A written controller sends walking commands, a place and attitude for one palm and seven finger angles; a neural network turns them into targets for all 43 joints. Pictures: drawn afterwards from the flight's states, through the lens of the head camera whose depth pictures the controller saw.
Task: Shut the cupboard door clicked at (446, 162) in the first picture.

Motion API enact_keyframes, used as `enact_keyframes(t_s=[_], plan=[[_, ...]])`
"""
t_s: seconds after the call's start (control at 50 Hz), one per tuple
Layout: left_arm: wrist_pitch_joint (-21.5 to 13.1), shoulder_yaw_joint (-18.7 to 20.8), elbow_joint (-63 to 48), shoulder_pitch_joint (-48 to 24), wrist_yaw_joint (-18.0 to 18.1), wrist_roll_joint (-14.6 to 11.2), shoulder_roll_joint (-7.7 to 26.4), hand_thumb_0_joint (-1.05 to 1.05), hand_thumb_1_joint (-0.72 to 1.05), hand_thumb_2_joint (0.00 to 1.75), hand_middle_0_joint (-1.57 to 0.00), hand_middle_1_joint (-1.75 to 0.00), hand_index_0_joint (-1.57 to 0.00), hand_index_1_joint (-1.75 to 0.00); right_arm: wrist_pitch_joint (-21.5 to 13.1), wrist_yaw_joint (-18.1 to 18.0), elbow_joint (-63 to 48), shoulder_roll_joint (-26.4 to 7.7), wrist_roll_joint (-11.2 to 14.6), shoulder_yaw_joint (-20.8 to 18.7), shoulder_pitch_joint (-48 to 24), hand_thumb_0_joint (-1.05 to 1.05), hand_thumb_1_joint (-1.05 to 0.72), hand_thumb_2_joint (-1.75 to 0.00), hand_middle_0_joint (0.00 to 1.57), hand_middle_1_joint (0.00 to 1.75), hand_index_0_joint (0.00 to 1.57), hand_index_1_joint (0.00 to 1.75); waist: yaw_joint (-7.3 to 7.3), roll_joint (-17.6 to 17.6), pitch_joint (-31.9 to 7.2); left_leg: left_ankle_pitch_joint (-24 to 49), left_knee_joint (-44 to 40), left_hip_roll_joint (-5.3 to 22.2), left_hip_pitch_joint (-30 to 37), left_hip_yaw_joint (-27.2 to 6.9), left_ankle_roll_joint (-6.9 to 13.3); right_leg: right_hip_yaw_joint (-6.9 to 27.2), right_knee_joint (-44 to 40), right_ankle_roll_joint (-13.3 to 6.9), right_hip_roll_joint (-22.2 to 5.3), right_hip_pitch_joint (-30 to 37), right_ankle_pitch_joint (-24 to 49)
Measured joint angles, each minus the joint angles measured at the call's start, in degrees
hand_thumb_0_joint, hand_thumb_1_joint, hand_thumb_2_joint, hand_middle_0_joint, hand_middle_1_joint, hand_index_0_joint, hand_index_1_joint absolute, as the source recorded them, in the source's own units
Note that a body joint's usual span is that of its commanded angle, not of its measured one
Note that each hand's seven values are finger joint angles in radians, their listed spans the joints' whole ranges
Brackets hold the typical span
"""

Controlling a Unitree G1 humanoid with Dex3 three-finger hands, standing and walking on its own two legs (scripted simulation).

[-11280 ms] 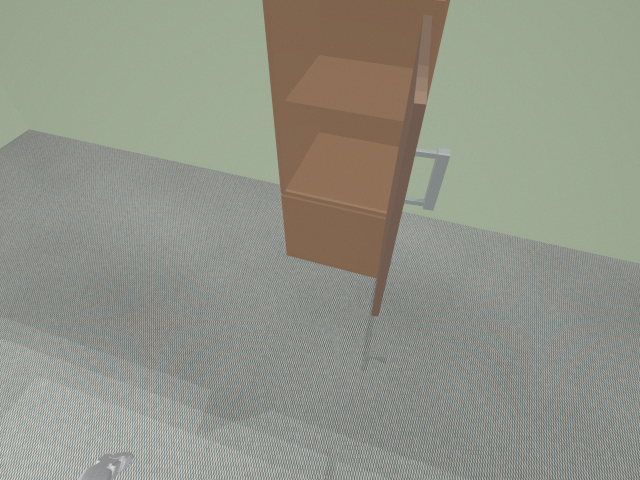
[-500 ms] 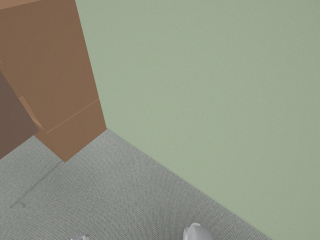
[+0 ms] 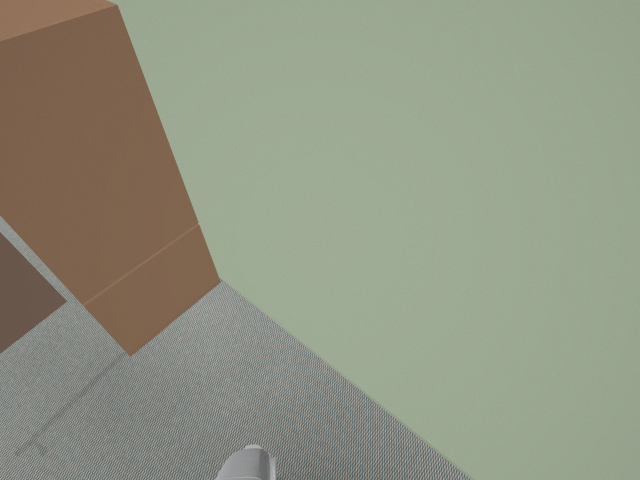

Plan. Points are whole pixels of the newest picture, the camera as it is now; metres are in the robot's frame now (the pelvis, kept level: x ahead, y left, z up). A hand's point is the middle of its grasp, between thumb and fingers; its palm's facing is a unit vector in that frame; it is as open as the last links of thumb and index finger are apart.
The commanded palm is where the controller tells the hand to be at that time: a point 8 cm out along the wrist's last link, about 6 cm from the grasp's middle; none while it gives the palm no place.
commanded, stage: turn to face it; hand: left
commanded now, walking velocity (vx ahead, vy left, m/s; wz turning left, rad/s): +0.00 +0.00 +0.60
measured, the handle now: out of the picture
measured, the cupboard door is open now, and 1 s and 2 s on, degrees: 96 96 96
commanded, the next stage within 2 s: take the last steps up to it in 1.56 s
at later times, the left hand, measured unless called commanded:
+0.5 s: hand out of the picture +0.08 +0.28 -0.17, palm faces +0.31 -0.91 -0.26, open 7.4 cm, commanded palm none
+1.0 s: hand out of the picture +0.02 +0.19 -0.15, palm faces +0.54 -0.80 -0.27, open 7.4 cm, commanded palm none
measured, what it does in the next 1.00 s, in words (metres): steps on the spot, turning left: left foot, then right foot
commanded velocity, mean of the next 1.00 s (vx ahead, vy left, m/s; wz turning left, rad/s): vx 0.00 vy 0.00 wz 0.60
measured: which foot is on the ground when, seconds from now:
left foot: up 0.00-0.18, down 0.20-0.72, up 0.74-1.00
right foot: down 0.00-0.20, up 0.22-0.70, down 0.72-1.00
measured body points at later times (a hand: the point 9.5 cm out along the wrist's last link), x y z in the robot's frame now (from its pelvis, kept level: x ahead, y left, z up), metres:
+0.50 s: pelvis +0.05 +0.04 +0.00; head +0.08 +0.07 +0.44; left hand +0.07 +0.33 -0.15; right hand +0.20 -0.17 -0.14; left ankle +0.09 +0.13 -0.74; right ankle +0.09 -0.13 -0.67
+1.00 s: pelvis +0.05 -0.02 +0.00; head +0.09 -0.02 +0.45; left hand -0.01 +0.23 -0.13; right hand +0.23 -0.23 -0.16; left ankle -0.05 +0.11 -0.66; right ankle +0.11 -0.12 -0.74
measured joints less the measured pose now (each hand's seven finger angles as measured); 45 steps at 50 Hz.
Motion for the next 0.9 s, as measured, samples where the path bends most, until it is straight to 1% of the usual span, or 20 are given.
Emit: enact_keyframes(t_s=[0.08, 0.16, 0.18, 0.2, 0.22, 0.26, 0.28, 0.32, 0.36, 0.46, 0.58, 0.66, 0.7, 0.72, 0.74, 0.76, 0.78, 0.8, 0.84, 0.9], plan=[[0.63, -0.12, -0.53, 1.02, -0.03, 0.28, -0.64, 0.0, 0.92, 0.9, -0.2, -0.3, -0.2, -0.3, 0.97, 0.7, -1.02, -0.87, 0.03, 0.07, -3.52, 0.0, -0.92, -0.9, 0.2, 0.3, 0.19, 0.3, 1.89, -0.85, 0.51, -1.09, -7.15, -0.85, 2.83, 2.27, -0.3, -2.28, 1.91, 1.23, -1.49, 1.27, -2.78], [1.52, 0.18, -1.34, 1.94, 0.02, 0.52, -0.48, 0.0, 0.92, 0.9, -0.2, -0.3, -0.2, -0.3, 1.33, 1.14, -2.64, -1.2, -0.07, 0.31, -6.42, 0.0, -0.92, -0.9, 0.2, 0.3, 0.19, 0.3, 3.56, -2.48, 1.54, -2.8, -14.4, -2.4, 7.94, 4.19, 0.49, -4.63, 6.61, 2.92, -3.65, 1.11, -6.75], [1.78, 0.29, -1.52, 2.31, -0.01, 0.46, -0.26, 0.0, 0.91, 0.9, -0.2, -0.3, -0.2, -0.3, 1.21, 1.19, -3.28, -1.27, -0.16, 0.37, -6.89, 0.0, -0.91, -0.9, 0.2, 0.3, 0.19, 0.3, 3.71, -3.05, 1.71, -1.77, -17.27, -3.04, 9.88, 4.67, 0.81, -5.11, 8.85, 3.5, -4.57, 0.63, -8.26], [2.09, 0.41, -1.71, 2.82, -0.09, 0.26, -0.08, 0.0, 0.91, 0.9, -0.2, -0.3, -0.2, -0.3, 0.87, 1.26, -4.04, -1.5, -0.28, 0.41, -7.2, 0.0, -0.91, -0.9, 0.2, 0.3, 0.19, 0.3, 3.75, -3.41, 1.68, 1.75, -20.59, -3.58, 11.9, 4.91, 1.64, -5.37, 12.43, 4.13, -5.65, -0.59, -9.96], [2.67, 0.59, -1.72, 2.57, -0.23, -0.09, 0.34, 0.01, 0.91, 0.9, -0.2, -0.3, -0.2, -0.3, 0.38, 1.18, -4.69, -1.44, -0.38, 0.27, -7.7, 0.0, -0.91, -0.9, 0.2, 0.3, 0.19, 0.3, 3.53, -4.27, 2.07, 2.18, -20.11, -4.69, 11.52, 4.87, 3.33, -3.91, 18.2, 5.24, -6.82, -2.92, -11.96], [4.25, 0.71, -2.26, 1.35, -0.18, -0.3, 1.18, 0.01, 0.91, 0.9, -0.2, -0.3, -0.2, -0.3, -0.16, 1.03, -5.74, -1.55, -0.03, 0.49, -8.35, 0.0, -0.91, -0.9, 0.2, 0.3, 0.19, 0.3, 3.73, -4.82, 3.08, -0.06, -18.48, -5.93, 11.04, 4.42, 6.18, 1.67, 30.5, 6.82, -6.42, -8.34, -17.9], [4.8, 0.92, -2.64, 0.75, -0.1, -0.25, 1.48, 0.01, 0.91, 0.9, -0.2, -0.3, -0.2, -0.3, -0.13, 0.89, -6.03, -1.6, 0.04, 0.53, -8.42, 0.0, -0.91, -0.9, 0.2, 0.3, 0.19, 0.3, 3.73, -4.62, 3.17, -0.55, -18.91, -6.21, 11.26, 4.07, 6.89, 3.62, 34.92, 7.34, -5.94, -10.74, -18.77], [5.35, 1.42, -3.54, -0.62, -0.13, -0.08, 2.05, 0.01, 0.91, 0.9, -0.2, -0.3, -0.2, -0.3, 0.26, 0.48, -6.4, -1.65, 0.03, 0.53, -8.23, 0.0, -0.91, -0.9, 0.2, 0.3, 0.19, 0.3, 3.37, -3.84, 3.01, 0.17, -21.07, -6.65, 11.99, 3.05, 7.12, 6.28, 39.93, 8.01, -5.42, -14.59, -16.91], [5.34, 1.86, -4.76, -2.01, -0.29, 0.09, 2.77, 0.01, 0.91, 0.9, -0.2, -0.3, -0.2, -0.3, 0.53, 0.24, -6.42, -1.59, 0.0, 0.59, -7.77, 0.0, -0.91, -0.9, 0.2, 0.3, 0.2, 0.3, 2.97, -3.17, 2.72, 1.73, -23.67, -7.17, 12.79, 1.99, 7.12, 8.32, 41.32, 8.48, -5.48, -17.23, -13.66], [5.25, 2.63, -7.84, -5.0, -0.12, 0.21, 4.68, 0.01, 0.91, 0.9, -0.2, -0.3, -0.2, -0.3, 0.9, 0.41, -6.1, -0.98, 0.03, 0.57, -5.46, 0.0, -0.9, -0.9, 0.21, 0.3, 0.2, 0.3, 1.8, -2.19, 1.41, 4.38, -28.07, -8.3, 13.91, -0.81, 7.14, 11.71, 38.3, 9.46, -5.69, -19.37, -9.16], [5.6, 2.69, -10.53, -8.42, 0.21, 0.01, 5.52, 0.01, 0.91, 0.9, -0.2, -0.3, -0.2, -0.3, 1.54, 0.78, -5.63, -0.84, -0.22, -0.06, -2.24, 0.01, -0.9, -0.9, 0.21, 0.3, 0.2, 0.3, -0.16, -1.01, 0.61, 5.71, -29.04, -9.25, 13.09, -4.77, 6.13, 12.92, 30.18, 9.81, -4.05, -16.65, -10.71], [5.23, 1.89, -12.18, -10.15, 0.28, -0.44, 4.72, 0.01, 0.91, 0.9, -0.2, -0.3, -0.2, -0.3, 2.21, 0.85, -5.22, -1.72, -0.28, -0.86, -0.49, 0.01, -0.9, -0.9, 0.21, 0.3, 0.2, 0.3, -1.47, 0.23, 0.64, 6.11, -27.89, -10.01, 11.51, -7.81, 4.8, 12.78, 21.02, 9.23, -1.83, -12.44, -11.48], [4.67, 1.38, -13.03, -10.32, 0.24, -0.69, 4.13, 0.01, 0.91, 0.9, -0.2, -0.3, -0.2, -0.3, 2.67, 0.86, -5.04, -2.32, -0.12, -1.33, 0.34, 0.01, -0.9, -0.9, 0.21, 0.3, 0.2, 0.3, -1.75, 0.62, 0.42, 6.0, -26.54, -10.77, 10.36, -9.27, 3.85, 12.31, 12.93, 8.76, -0.91, -8.75, -7.81], [4.22, 1.12, -13.51, -10.03, 0.24, -0.62, 3.84, 0.01, 0.91, 0.9, -0.2, -0.3, -0.2, -0.3, 2.93, 0.92, -5.05, -2.68, 0.1, -1.62, 0.85, 0.01, -0.9, -0.9, 0.21, 0.3, 0.2, 0.3, -1.6, 0.72, 0.12, 5.53, -24.99, -11.27, 9.42, -9.82, 3.29, 11.96, 8.28, 7.84, -0.85, -6.83, -4.71], [3.86, 0.85, -13.53, -9.88, 0.32, -0.3, 3.14, 0.01, 0.91, 0.9, -0.2, -0.3, -0.2, -0.3, 3.27, 0.87, -4.68, -3.22, 0.31, -2.06, 0.77, 0.01, -0.9, -0.9, 0.21, 0.3, 0.2, 0.3, -1.47, 1.49, 0.51, 0.91, -21.34, -11.36, 8.21, -10.27, 2.5, 11.26, 8.18, 6.48, -0.6, -6.54, -3.08], [3.8, 0.32, -13.52, -9.43, 0.34, -0.13, 2.56, 0.01, 0.91, 0.9, -0.2, -0.3, -0.2, -0.3, 3.63, 0.82, -4.37, -3.69, 0.27, -2.43, 0.79, 0.01, -0.9, -0.9, 0.21, 0.3, 0.2, 0.3, -1.52, 1.85, 0.66, -4.69, -15.76, -11.66, 6.55, -9.73, 1.84, 10.48, 8.78, 5.31, -0.86, -6.27, -3.11], [3.87, -0.14, -13.43, -8.72, 0.34, -0.04, 2.01, 0.01, 0.91, 0.9, -0.2, -0.3, -0.2, -0.3, 3.97, 0.87, -4.27, -4.17, 0.15, -2.71, 1.01, 0.01, -0.9, -0.9, 0.21, 0.3, 0.2, 0.3, -1.62, 2.02, 0.48, -7.81, -9.39, -11.91, 4.69, -8.84, 1.4, 9.67, 8.72, 4.53, -1.4, -5.72, -3.46], [4.01, -0.42, -13.26, -7.89, 0.35, -0.06, 1.53, 0.01, 0.91, 0.9, -0.2, -0.3, -0.2, -0.3, 4.28, 1.0, -4.21, -4.58, -0.02, -2.99, 1.19, 0.01, -0.91, -0.9, 0.21, 0.3, 0.2, 0.3, -1.59, 1.99, 0.17, -9.04, -3.33, -11.85, 3.1, -7.77, 0.96, 9.04, 8.11, 4.13, -1.98, -5.02, -3.6], [4.33, -0.73, -12.65, -6.35, 0.36, -0.14, 0.95, 0.01, 0.91, 0.9, -0.2, -0.3, -0.2, -0.3, 4.62, 1.33, -4.24, -5.24, -0.27, -3.27, 1.27, 0.01, -0.91, -0.9, 0.2, 0.3, 0.19, 0.3, -1.57, 1.66, -0.21, -8.21, 6.29, -10.71, 1.1, -5.73, 0.02, 8.03, 6.47, 3.98, -3.02, -3.66, -3.23], [4.27, -0.88, -11.7, -4.88, 0.31, -0.11, 0.63, 0.01, 0.91, 0.9, -0.21, -0.3, -0.2, -0.3, 4.57, 1.69, -4.67, -5.69, -0.35, -3.29, 1.13, 0.01, -0.91, -0.9, 0.2, 0.3, 0.19, 0.3, -1.68, 0.82, 0.04, -5.88, 12.6, -8.23, 0.79, -4.29, -1.23, 6.19, 5.0, 4.08, -4.42, -2.5, -2.54]])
